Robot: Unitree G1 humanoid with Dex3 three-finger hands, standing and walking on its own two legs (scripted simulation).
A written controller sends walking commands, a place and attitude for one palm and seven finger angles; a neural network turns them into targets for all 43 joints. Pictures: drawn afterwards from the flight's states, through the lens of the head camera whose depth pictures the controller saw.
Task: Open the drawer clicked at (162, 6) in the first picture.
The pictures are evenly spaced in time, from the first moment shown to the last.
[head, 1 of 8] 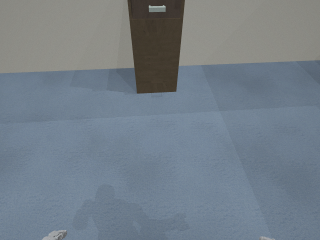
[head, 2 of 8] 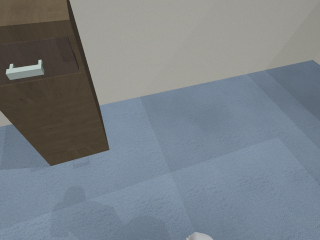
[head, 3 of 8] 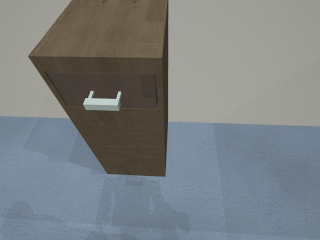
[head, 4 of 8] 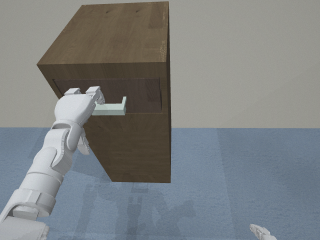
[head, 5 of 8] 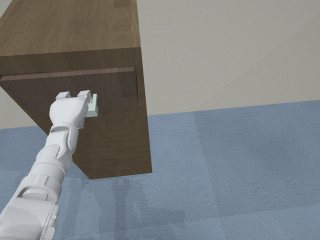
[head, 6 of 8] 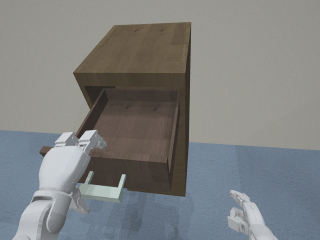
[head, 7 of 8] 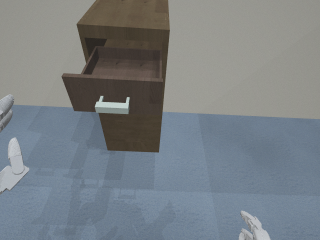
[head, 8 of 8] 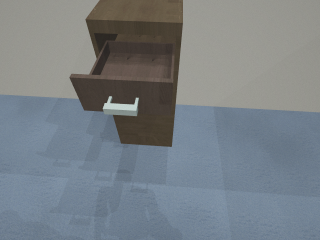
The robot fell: no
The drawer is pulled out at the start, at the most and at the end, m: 0.00 0.30 0.29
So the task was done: yes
